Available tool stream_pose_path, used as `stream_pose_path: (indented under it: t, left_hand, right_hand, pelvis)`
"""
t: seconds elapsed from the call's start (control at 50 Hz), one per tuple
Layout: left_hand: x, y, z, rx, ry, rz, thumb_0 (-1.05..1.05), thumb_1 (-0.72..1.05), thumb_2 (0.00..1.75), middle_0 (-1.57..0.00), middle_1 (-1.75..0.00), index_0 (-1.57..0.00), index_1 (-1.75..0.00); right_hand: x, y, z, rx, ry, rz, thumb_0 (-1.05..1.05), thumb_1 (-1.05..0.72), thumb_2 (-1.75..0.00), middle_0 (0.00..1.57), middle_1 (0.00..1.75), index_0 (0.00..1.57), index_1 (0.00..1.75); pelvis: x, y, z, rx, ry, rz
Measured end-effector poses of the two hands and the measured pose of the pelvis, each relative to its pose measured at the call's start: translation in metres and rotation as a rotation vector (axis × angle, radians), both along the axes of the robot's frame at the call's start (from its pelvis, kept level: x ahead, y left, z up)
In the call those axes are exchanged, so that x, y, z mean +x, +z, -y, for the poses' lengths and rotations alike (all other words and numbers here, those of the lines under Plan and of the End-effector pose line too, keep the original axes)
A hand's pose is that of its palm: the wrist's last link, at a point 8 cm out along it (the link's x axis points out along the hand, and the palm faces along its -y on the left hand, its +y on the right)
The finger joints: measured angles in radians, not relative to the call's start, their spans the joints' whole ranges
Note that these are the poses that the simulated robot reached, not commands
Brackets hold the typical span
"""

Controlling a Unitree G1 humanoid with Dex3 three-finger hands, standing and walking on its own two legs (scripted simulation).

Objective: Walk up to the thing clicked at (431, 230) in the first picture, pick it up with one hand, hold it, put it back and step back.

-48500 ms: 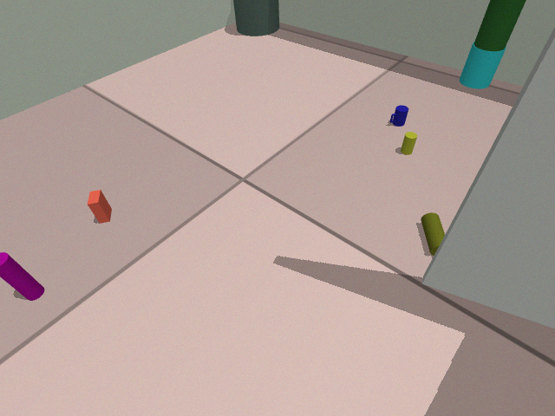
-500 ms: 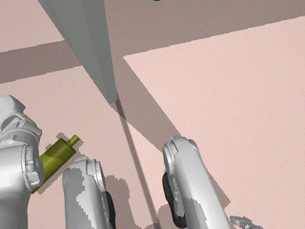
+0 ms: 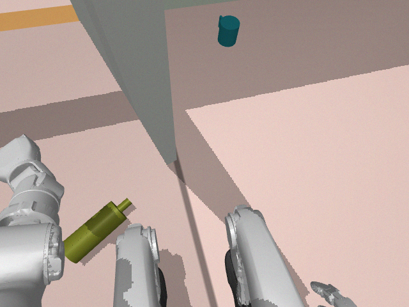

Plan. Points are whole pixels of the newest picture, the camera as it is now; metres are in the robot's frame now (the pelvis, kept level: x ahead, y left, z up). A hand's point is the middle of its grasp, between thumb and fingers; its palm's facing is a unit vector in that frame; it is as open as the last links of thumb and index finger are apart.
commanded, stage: go down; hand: left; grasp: from above
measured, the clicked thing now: (100, 225) +0.36 +0.29 -0.42
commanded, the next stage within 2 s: none
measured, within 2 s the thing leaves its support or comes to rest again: neither
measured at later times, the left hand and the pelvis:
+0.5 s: hand (17, 163) +0.44 +0.32 -0.03, palm faces -0.25 -0.28 -0.92, open 11.4 cm; pelvis +0.02 +0.00 +0.07, yaw +0 degrees
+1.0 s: hand (5, 157) +0.44 +0.32 -0.01, palm faces -0.23 -0.29 -0.93, open 11.2 cm; pelvis +0.03 +0.00 +0.10, yaw +0 degrees
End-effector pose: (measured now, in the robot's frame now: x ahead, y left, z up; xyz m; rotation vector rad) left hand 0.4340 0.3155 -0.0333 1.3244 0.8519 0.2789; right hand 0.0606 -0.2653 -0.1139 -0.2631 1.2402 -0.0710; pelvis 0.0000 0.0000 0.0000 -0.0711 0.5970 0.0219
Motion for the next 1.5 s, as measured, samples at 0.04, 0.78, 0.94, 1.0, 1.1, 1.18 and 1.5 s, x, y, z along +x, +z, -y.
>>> stream_pose_path:
  t: [0.04, 0.78, 0.94, 1.0, 1.1, 1.18, 1.5]
  left_hand:
    - [-0.005, 0.002, -0.001, -0.012, 0.016, 0.013, 0.00, -0.24, 0.76, -0.48, -0.73, -0.45, -0.76]
    - [-0.001, 0.070, -0.004, -0.005, 0.104, 0.030, 0.00, -0.23, 0.95, -0.47, -0.88, -0.43, -0.91]
    - [0.003, 0.085, -0.006, 0.008, 0.109, 0.020, 0.00, -0.23, 0.98, -0.46, -0.91, -0.43, -0.93]
    - [0.003, 0.086, -0.007, 0.005, 0.114, 0.018, 0.00, -0.23, 0.99, -0.46, -0.92, -0.42, -0.94]
    - [0.003, 0.084, -0.008, 0.007, 0.117, 0.018, 0.00, -0.25, 1.00, -0.45, -0.93, -0.41, -0.96]
    - [0.003, 0.084, -0.008, 0.004, 0.124, 0.024, 0.00, -0.26, 1.01, -0.44, -0.93, -0.40, -0.96]
    - [0.008, 0.103, -0.008, 0.005, 0.104, 0.014, 0.00, -0.32, 1.00, -0.39, -0.92, -0.35, -0.95]
  right_hand:
    - [0.003, 0.007, 0.003, -0.014, 0.008, -0.002, 0.01, -0.93, -0.91, 0.20, 0.30, 0.20, 0.30]
    - [0.039, 0.084, -0.009, -0.029, -0.017, 0.004, 0.01, -0.94, -0.91, 0.20, 0.30, 0.20, 0.30]
    - [0.037, 0.098, -0.006, -0.045, -0.023, 0.019, 0.01, -0.94, -0.91, 0.20, 0.30, 0.20, 0.30]
    - [0.034, 0.101, -0.004, -0.051, -0.024, 0.014, 0.01, -0.94, -0.91, 0.20, 0.30, 0.20, 0.30]
    - [0.029, 0.101, -0.001, -0.055, -0.031, -0.005, 0.01, -0.94, -0.91, 0.20, 0.30, 0.20, 0.30]
    - [0.026, 0.100, -0.002, -0.051, -0.038, -0.020, 0.01, -0.94, -0.91, 0.20, 0.30, 0.20, 0.30]
    - [0.033, 0.110, -0.006, -0.035, -0.049, 0.001, 0.01, -0.94, -0.91, 0.20, 0.30, 0.20, 0.30]
  pelvis:
    - [0.000, 0.007, 0.000, 0.000, 0.004, -0.001]
    - [0.029, 0.089, -0.001, 0.001, 0.005, 0.011]
    - [0.030, 0.100, 0.000, -0.001, 0.003, 0.020]
    - [0.030, 0.101, 0.000, -0.001, 0.003, 0.018]
    - [0.031, 0.101, 0.000, -0.001, 0.001, 0.017]
    - [0.031, 0.102, 0.000, 0.001, 0.000, 0.019]
    - [0.035, 0.114, 0.003, 0.001, 0.001, 0.030]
